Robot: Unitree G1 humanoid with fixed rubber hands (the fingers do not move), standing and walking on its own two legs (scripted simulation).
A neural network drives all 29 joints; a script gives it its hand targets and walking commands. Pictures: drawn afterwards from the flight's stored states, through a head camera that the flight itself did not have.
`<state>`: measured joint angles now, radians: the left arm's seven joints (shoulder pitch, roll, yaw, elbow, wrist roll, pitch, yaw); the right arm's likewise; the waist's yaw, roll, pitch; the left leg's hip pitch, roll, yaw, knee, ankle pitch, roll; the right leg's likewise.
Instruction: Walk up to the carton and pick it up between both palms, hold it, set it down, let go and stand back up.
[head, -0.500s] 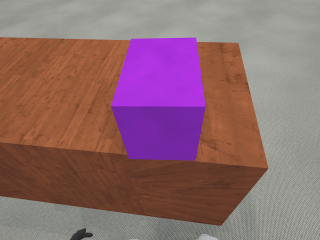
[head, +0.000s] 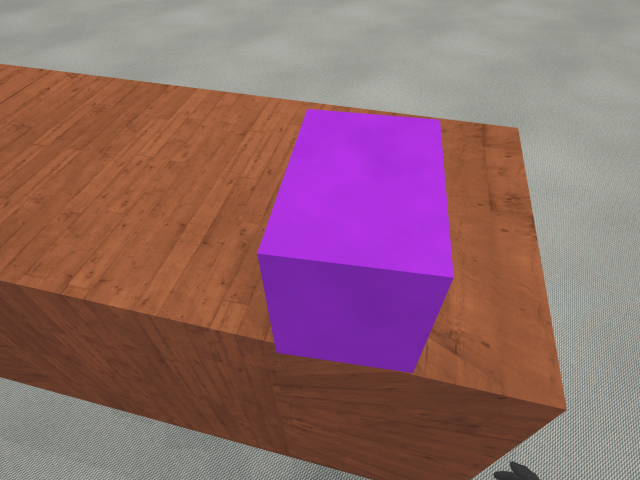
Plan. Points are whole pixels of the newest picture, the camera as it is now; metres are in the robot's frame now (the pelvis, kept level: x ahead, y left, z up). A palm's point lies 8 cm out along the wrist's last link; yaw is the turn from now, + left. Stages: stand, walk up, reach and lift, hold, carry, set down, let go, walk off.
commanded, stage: walk up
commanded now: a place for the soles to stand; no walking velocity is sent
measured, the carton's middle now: (358, 236) +0.45 -0.02 +0.05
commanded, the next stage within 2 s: reach and lift in 1.22 s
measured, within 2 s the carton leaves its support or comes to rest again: neither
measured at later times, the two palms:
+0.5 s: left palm out of the picture +0.08 +0.26 -0.10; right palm out of the picture +0.09 -0.25 -0.11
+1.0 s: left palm out of the picture +0.06 +0.28 -0.10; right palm out of the picture +0.09 -0.25 -0.10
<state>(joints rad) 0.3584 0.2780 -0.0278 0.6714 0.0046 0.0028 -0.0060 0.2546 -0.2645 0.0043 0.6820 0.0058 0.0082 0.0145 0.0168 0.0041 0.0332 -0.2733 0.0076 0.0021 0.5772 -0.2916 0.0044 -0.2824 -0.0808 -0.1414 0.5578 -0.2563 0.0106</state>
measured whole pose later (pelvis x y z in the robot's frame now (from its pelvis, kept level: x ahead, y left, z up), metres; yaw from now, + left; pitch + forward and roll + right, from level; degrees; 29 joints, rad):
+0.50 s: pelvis +0.00 +0.00 +0.00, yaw +2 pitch -1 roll +0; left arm 0.32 0.29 -0.01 0.67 0.01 0.01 -0.01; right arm 0.29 -0.27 0.00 0.72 0.00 0.01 0.02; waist 0.00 0.01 0.04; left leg -0.27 -0.01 -0.02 0.56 -0.28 0.00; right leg -0.27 -0.10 -0.16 0.55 -0.26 0.01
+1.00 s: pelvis +0.00 +0.01 +0.00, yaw +0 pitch -1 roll +0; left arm 0.37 0.30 0.00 0.67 0.01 0.00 0.01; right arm 0.28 -0.28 0.00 0.71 0.00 0.03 0.04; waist 0.00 0.01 0.03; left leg -0.26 -0.01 0.02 0.56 -0.28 0.02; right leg -0.28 -0.10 -0.12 0.55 -0.24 0.03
